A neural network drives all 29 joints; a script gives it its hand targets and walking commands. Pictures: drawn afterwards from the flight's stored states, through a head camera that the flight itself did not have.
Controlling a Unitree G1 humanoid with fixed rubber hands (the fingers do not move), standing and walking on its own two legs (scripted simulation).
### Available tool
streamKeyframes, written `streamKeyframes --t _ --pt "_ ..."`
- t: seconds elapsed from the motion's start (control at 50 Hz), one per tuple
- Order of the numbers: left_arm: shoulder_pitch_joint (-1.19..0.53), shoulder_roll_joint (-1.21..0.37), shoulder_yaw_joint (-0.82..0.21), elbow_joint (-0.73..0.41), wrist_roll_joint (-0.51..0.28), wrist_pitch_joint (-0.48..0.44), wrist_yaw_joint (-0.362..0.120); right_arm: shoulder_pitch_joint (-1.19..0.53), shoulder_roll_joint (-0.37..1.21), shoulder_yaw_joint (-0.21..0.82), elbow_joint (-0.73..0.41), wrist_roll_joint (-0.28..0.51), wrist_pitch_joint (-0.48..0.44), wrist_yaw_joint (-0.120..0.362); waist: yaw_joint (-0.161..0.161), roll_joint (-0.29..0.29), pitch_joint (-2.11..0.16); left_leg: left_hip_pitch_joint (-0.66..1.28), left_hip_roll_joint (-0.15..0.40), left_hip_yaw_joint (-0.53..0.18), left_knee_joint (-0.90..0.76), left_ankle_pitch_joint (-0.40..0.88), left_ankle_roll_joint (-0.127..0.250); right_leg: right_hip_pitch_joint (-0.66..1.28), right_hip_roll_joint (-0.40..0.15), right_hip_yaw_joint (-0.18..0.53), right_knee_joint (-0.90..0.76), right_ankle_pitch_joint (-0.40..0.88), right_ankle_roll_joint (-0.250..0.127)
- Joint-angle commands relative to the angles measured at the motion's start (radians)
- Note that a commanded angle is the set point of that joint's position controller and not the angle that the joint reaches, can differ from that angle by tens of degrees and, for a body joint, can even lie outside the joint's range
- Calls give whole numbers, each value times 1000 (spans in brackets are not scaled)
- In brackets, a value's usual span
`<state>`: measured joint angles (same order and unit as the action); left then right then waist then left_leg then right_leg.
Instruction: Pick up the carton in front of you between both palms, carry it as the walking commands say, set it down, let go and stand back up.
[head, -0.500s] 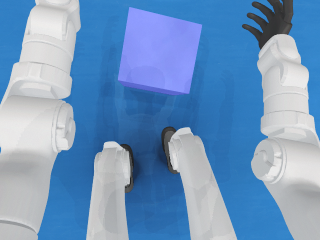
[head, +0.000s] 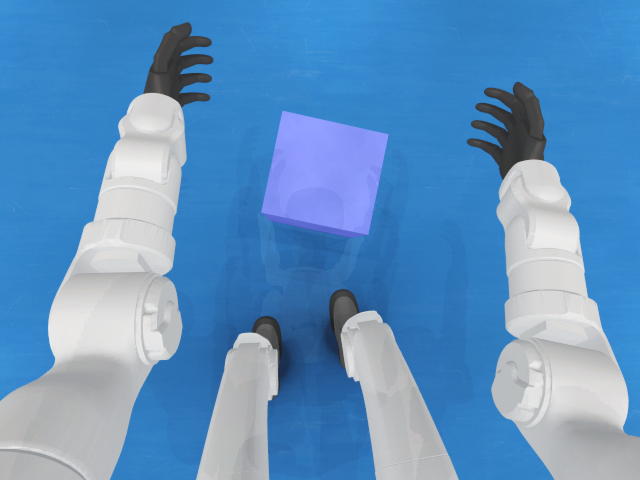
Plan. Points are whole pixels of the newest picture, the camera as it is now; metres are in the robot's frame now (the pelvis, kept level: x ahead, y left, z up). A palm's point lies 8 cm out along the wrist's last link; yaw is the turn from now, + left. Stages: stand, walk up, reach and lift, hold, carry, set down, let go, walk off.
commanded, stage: let go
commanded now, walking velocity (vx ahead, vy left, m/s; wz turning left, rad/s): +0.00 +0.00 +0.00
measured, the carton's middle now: (321, 183) +0.48 -0.08 -0.53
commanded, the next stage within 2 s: stand in 1.28 s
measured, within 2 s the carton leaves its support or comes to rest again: neither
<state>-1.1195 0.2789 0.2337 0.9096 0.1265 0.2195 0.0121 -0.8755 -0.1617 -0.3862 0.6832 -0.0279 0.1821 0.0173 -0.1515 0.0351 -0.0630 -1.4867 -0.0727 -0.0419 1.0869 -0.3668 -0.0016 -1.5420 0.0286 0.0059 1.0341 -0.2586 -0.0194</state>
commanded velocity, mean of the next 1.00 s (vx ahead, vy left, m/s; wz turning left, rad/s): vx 0.00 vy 0.00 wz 0.00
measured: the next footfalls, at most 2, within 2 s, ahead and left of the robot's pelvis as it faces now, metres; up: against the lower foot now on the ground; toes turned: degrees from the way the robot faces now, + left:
none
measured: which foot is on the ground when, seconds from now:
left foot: down 0.00-1.00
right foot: down 0.00-1.00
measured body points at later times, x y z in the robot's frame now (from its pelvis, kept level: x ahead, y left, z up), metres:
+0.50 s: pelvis +0.07 -0.02 +0.09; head +0.21 -0.01 +0.52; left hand +0.38 +0.17 -0.01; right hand +0.28 -0.27 +0.01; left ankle +0.04 +0.11 -0.62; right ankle +0.09 -0.10 -0.62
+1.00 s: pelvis +0.09 +0.04 +0.12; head +0.10 +0.03 +0.56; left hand +0.26 +0.27 +0.04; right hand +0.25 -0.20 +0.04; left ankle +0.04 +0.11 -0.62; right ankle +0.09 -0.10 -0.62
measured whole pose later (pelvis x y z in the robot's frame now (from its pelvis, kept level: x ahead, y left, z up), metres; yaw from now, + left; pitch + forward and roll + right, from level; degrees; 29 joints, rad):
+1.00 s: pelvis +0.09 +0.04 +0.12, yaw -2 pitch -3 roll -1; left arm 0.24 0.21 0.03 0.44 -0.02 0.10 -0.05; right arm 0.21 -0.22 -0.05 0.42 -0.02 0.12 0.08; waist 0.00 0.04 0.08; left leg -0.07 -0.07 -0.03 0.46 -0.32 0.07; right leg -0.14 0.02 0.06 0.43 -0.23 0.02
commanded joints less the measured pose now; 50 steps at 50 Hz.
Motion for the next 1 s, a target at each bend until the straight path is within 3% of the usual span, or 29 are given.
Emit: streamKeyframes --t 0.0,0.1,0.2,0.26,0.34,0.42,0.5,0.66,0.72,0.88,0.98 --pt "89 -46 18 -294 16 -52 85 109 -154 58 -179 -40 -56 74 -21 57 -1000 607 -22 10 -202 371 -43 884 18 -33 -112 486 30" --pt "282 -75 -4 -413 -12 -86 107 286 -164 143 -203 -28 -85 98 -9 -18 -758 570 -16 30 -320 188 -29 1075 -4 18 -213 403 25" --pt "503 -76 -27 -391 -30 -130 80 481 -130 224 -185 12 -116 102 11 -42 -585 573 -5 34 -388 97 -13 1218 -27 77 -286 374 38" --pt "642 -64 -31 -370 -30 -155 61 610 -114 261 -201 39 -135 91 32 -65 -532 601 -4 32 -418 114 -6 1318 -37 110 -318 440 45" --pt "813 -46 -42 -366 -35 -188 38 777 -104 296 -262 64 -161 65 50 -108 -499 641 -6 28 -470 137 7 1495 -54 142 -341 623 51" --pt "937 -35 -70 -395 -53 -216 22 906 -107 320 -331 75 -182 50 64 -106 -426 779 -2 18 -532 187 15 1557 -57 131 -396 692 55" --pt "1043 -28 -96 -428 -71 -229 17 1009 -112 349 -368 85 -185 48 82 -62 -303 960 10 6 -594 240 13 1525 -44 103 -468 609 51" --pt "1199 -27 -148 -499 -87 -192 -18 1070 -146 334 -345 63 -140 69 118 65 -41 1215 65 -13 -697 261 -16 1428 8 25 -589 246 27" --pt "1247 -29 -162 -528 -102 -175 -34 1066 -166 317 -350 45 -123 72 129 59 8 1245 81 -24 -725 285 -24 1457 28 2 -594 219 23" --pt "1292 -2 -185 -563 -147 -135 -65 1064 -174 297 -363 9 -79 58 130 -36 93 1262 105 -45 -768 306 -7 1534 46 -10 -591 201 32" --pt "1281 0 -194 -575 -148 -112 -69 1071 -170 295 -343 9 -57 58 131 -23 136 1271 107 -44 -763 322 -7 1530 40 -7 -591 182 30"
